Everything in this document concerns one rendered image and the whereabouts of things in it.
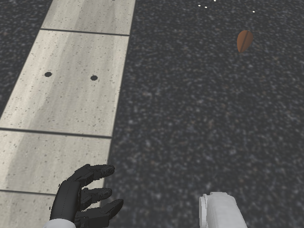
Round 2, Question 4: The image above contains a right robot thigh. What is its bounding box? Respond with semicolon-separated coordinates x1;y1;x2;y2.
199;192;248;228

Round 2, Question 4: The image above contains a robot left hand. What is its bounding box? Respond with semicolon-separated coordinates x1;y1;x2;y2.
49;163;124;228

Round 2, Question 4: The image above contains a robot left forearm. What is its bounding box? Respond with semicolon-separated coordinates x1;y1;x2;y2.
42;218;76;228

